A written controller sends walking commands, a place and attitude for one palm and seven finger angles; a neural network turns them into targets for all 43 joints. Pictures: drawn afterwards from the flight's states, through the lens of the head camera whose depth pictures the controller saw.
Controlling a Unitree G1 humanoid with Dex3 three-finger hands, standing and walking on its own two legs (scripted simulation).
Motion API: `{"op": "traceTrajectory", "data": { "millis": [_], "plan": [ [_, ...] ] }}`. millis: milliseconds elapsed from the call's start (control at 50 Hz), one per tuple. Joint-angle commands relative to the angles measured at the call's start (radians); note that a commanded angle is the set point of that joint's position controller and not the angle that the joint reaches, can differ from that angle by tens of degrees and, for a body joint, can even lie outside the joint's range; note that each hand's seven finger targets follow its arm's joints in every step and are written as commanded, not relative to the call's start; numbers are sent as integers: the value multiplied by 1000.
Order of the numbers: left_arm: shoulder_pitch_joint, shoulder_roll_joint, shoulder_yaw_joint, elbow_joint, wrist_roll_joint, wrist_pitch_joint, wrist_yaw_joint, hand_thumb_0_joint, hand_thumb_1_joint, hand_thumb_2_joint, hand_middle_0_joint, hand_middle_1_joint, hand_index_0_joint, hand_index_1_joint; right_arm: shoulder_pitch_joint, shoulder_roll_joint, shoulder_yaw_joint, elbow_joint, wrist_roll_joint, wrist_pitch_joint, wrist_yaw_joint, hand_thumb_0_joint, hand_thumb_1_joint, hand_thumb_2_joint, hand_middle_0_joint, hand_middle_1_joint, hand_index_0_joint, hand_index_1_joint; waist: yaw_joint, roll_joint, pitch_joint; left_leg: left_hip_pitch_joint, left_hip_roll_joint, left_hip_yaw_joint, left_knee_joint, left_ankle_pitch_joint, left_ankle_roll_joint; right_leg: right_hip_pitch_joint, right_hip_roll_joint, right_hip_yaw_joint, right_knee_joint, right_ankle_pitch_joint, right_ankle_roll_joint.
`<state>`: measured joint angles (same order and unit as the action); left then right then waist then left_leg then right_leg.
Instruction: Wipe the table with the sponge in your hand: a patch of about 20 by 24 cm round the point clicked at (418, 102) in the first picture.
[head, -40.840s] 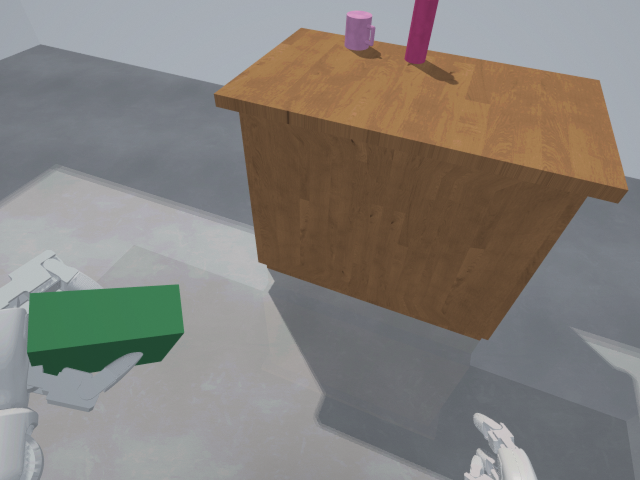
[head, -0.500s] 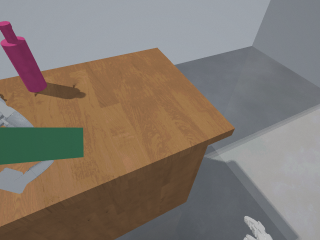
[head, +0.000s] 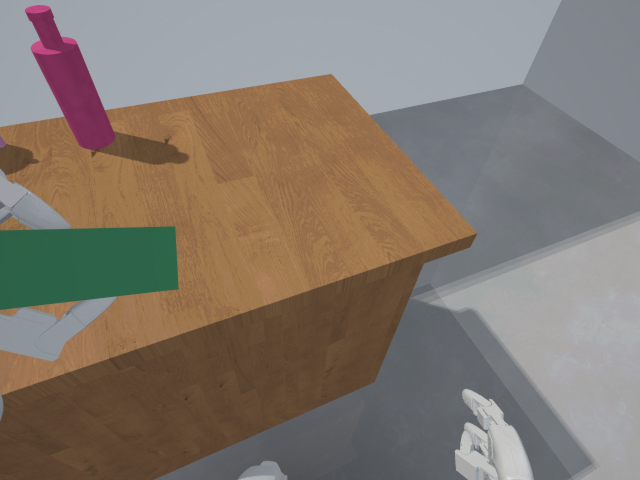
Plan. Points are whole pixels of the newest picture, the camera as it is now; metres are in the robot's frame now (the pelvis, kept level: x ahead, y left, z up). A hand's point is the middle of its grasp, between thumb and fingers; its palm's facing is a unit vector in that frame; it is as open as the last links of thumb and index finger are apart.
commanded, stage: step back with the hand held close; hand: left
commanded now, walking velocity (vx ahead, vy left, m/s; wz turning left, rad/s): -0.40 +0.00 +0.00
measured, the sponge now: (107, 260) +0.24 +0.20 +0.22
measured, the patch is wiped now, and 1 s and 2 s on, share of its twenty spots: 0.95 0.95 0.95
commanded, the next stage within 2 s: stop stepping back and stand still in 0.40 s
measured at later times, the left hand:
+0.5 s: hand out of the picture +0.09 +0.19 +0.25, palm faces +0.39 -0.83 -0.41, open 9.1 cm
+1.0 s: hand out of the picture -0.05 +0.21 +0.24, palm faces +0.49 -0.81 -0.32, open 9.1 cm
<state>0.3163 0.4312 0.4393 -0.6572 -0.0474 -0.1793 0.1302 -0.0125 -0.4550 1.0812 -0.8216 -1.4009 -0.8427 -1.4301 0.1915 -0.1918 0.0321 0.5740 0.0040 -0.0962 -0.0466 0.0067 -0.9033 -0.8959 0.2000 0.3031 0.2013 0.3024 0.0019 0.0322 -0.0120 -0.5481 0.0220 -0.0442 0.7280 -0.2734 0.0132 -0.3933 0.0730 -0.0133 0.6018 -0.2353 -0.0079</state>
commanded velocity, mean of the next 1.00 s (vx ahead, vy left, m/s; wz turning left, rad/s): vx -0.05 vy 0.02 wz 0.00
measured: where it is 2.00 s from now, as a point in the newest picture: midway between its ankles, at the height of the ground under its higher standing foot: outside the picture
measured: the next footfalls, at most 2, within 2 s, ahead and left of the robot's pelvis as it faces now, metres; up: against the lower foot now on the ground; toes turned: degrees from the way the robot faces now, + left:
left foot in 0.14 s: +0.03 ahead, +0.13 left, +0.00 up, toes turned +3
right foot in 0.44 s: -0.04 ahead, -0.15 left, +0.00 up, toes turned -2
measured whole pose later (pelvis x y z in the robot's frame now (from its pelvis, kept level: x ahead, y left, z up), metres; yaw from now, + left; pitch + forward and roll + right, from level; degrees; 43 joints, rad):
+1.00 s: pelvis -0.26 -0.03 -0.01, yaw +3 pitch -1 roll -3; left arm 0.25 0.40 0.40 -0.53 -0.04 -0.13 0.10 -0.01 -0.46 1.08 -0.82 -1.40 -0.84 -1.43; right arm 0.30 -0.22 0.02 0.67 0.03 -0.08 -0.03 0.01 -0.90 -0.90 0.20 0.30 0.20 0.30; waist -0.02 0.05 -0.06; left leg -0.42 0.06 -0.04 0.97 -0.50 0.03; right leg -0.38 0.03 -0.09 0.69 -0.28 -0.03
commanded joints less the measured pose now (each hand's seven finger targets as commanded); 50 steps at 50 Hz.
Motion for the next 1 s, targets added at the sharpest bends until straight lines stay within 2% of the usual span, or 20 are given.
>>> {"op": "traceTrajectory", "data": {
  "millis": [0, 80, 140, 200, 380, 420, 440, 460, 520, 620, 660, 700, 720, 740, 780, 840, 880, 900, 940, 980],
  "plan": [
    [13, 205, 117, -222, -30, -65, 26, 0, 100, 1300, -1200, -1600, -1200, -1600, -83, -101, -59, -147, 22, -26, -12, 0, -900, -900, 200, 300, 200, 300, -18, -152, -192, 127, 3, -18, 377, -205, -34, -48, -440, 292, -220, 485, -188],
    [32, 224, 165, -227, -33, -61, 37, 0, 100, 1300, -1200, -1600, -1200, -1600, -67, -104, -56, -143, 22, -1, -22, 0, -900, -900, 200, 300, 200, 300, -40, -66, -193, 178, 42, 6, -112, -29, -15, 41, -346, 176, -3, 596, -77],
    [31, 240, 212, -258, -46, -86, 48, 0, 100, 1300, -1200, -1600, -1200, -1600, -60, -163, -107, -136, 12, -37, -24, 0, -900, -900, 200, 300, 200, 300, -21, 240, -220, 411, 371, -276, -319, 626, 125, -217, -72, 50, 344, -233, 37],
    [-23, 213, 192, -289, -26, -73, 43, 0, 100, 1300, -1200, -1600, -1200, -1600, 15, -139, -104, -91, 0, -81, 2, 0, -900, -900, 200, 300, 200, 300, -27, 168, -258, 499, 325, -186, -221, 855, 146, -282, -62, 114, 482, -292, 45],
    [-24, 169, 134, -214, -23, -70, 16, 0, 100, 1300, -1200, -1600, -1200, -1600, -55, -154, -71, -134, 14, -114, 4, 0, -900, -900, 200, 300, 200, 300, 6, 171, -147, 125, 228, -98, -211, 68, 47, 158, -75, -10, -85, 33, 39],
    [-44, 203, 147, -190, -22, -91, 12, 0, 100, 1300, -1200, -1600, -1200, -1600, -50, -133, -65, -129, 18, -111, 5, 0, -900, -900, 200, 300, 200, 300, 4, -52, -119, 89, 117, 7, 93, -100, -6, 117, -189, 50, -273, 272, -16],
    [-25, 217, 143, -182, -32, -88, 12, 0, 100, 1300, -1200, -1600, -1200, -1600, -18, -125, -96, -116, 35, -109, -2, 0, -900, -900, 200, 300, 200, 300, 5, -352, -196, 33, -33, 82, 404, -279, -72, 115, -382, 254, -303, 408, -134],
    [1, 208, 120, -181, -37, -79, 2, 0, 100, 1300, -1200, -1600, -1200, -1600, -65, -142, -113, -134, 50, -102, -4, 0, -900, -900, 200, 300, 200, 300, 5, -345, -184, 53, -14, -22, 634, -268, -63, -17, -472, 327, -309, 403, -178],
    [38, 188, 142, -127, -45, -26, 5, 0, 100, 1300, -1200, -1600, -1200, -1600, -74, -76, -51, -136, 39, -23, -6, 0, -900, -900, 200, 300, 200, 300, -47, -108, -176, 105, 44, -8, 608, -149, -46, -104, -366, 176, -215, 173, -115],
    [-61, 206, 144, -138, -28, 13, 29, 0, 100, 1300, -1200, -1600, -1200, -1600, -42, -138, -70, -136, 33, -21, -34, 0, -900, -900, 200, 300, 200, 300, -44, -180, -178, 322, 14, 69, 1, -223, 30, -134, -314, 179, -215, -142, -53],
    [-86, 212, 132, -183, -28, 8, 26, 0, 100, 1300, -1200, -1600, -1200, -1600, -14, -167, -76, -138, 28, -35, -41, 0, -900, -900, 200, 300, 200, 300, -44, 16, -162, 336, 62, 55, -310, -166, 61, -68, -221, 119, -24, -114, -30],
    [-133, 239, 147, -201, -23, 5, 33, 0, 100, 1300, -1200, -1600, -1200, -1600, -13, -168, -88, -139, 26, -56, -42, 0, -900, -900, 200, 300, 200, 300, -49, 325, -130, 303, 240, -111, -462, -24, 150, -147, -18, -54, 434, -245, 45],
    [-231, 224, 109, -233, -8, 2, 36, 0, 100, 1300, -1200, -1600, -1200, -1600, -40, -139, -75, -129, 25, -65, -30, 0, -900, -900, 200, 300, 200, 300, -73, 420, -15, 146, 295, -295, -491, -75, 208, -232, -74, 60, 627, -237, 38],
    [-292, 231, 108, -246, 9, -13, 22, 0, 100, 1300, -1200, -1600, -1200, -1600, -24, -136, -80, -108, 27, -79, -13, 0, -900, -900, 200, 300, 200, 300, -53, 322, 37, 96, 313, -313, -487, -98, 239, -292, -99, 129, 741, -184, 34],
    [-144, 164, 81, -52, -3, -12, 10, 0, 100, 1300, -1200, -1600, -1200, -1600, 6, -145, -82, -45, 45, -94, 11, 0, -900, -900, 200, 300, 200, 300, -20, 74, 27, 190, 273, -149, -367, 13, 178, -276, -117, 88, 554, -159, 16],
    [-210, 126, 24, -43, -3, -2, -10, 0, 100, 1300, -1200, -1600, -1200, -1600, -24, -172, -67, -78, 36, -89, 2, 0, -900, -900, 200, 300, 200, 300, -22, 187, 25, 131, 198, -65, -294, -147, 121, 0, -83, -23, 113, -127, 16],
    [-215, 140, 30, -3, 2, 10, -15, 0, 100, 1300, -1200, -1600, -1200, -1600, -41, -177, -57, -92, 29, -72, -6, 0, -900, -900, 200, 300, 200, 300, -9, 77, -12, 43, 126, -36, -133, -365, 93, 193, -50, -86, -101, -18, 18],
    [-213, 153, 36, -17, 4, 12, -16, 0, 100, 1300, -1200, -1600, -1200, -1600, -46, -171, -61, -99, 28, -62, -8, 0, -900, -900, 200, 300, 200, 300, -7, -63, -42, 5, 55, 29, 60, -368, 71, 231, -104, -8, -172, -39, -22],
    [-199, 181, 69, -37, -6, 4, -16, 0, 100, 1300, -1200, -1600, -1200, -1600, -45, -151, -76, -101, 35, -45, -3, 0, -900, -900, 200, 300, 200, 300, -15, -283, -110, -18, -34, 51, 446, -282, 28, 126, -390, 462, -400, -324, -164],
    [-191, 189, 84, -146, -20, -15, -18, 0, 100, 1300, -1200, -1600, -1200, -1600, -54, -134, -67, -84, 43, -30, 11, 0, -900, -900, 200, 300, 200, 300, -35, -199, -78, 100, 49, -44, 421, -180, 39, -72, -399, 430, -375, -330, -191]
  ]
}}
